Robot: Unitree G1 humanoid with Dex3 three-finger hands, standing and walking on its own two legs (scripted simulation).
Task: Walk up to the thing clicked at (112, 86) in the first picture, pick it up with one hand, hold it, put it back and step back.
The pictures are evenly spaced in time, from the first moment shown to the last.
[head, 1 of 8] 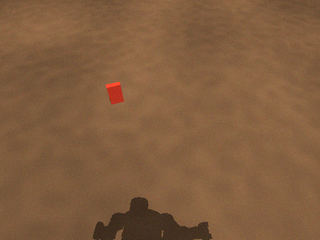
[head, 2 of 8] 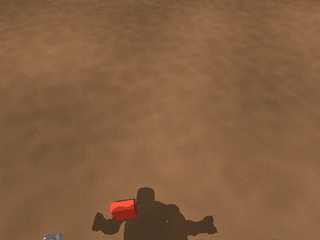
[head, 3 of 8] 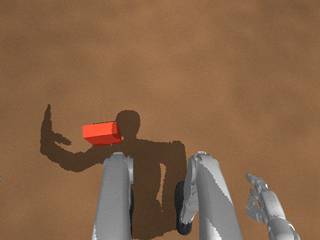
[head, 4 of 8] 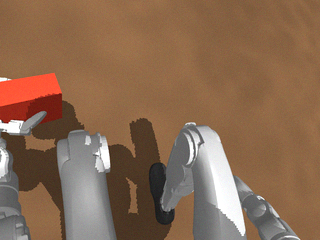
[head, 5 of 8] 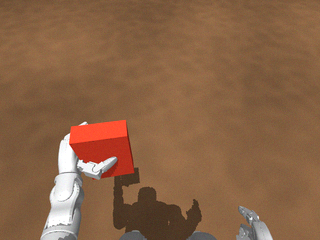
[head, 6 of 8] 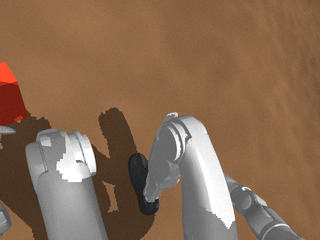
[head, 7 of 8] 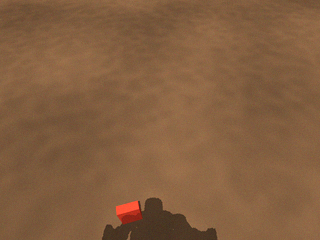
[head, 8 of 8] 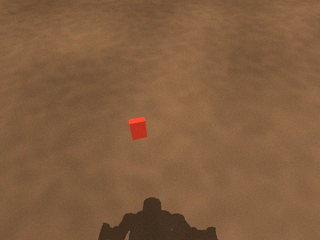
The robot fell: no
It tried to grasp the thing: yes
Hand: left
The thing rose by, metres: 0.67
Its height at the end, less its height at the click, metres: +0.00
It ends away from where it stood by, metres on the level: 0.01
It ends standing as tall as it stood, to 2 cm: yes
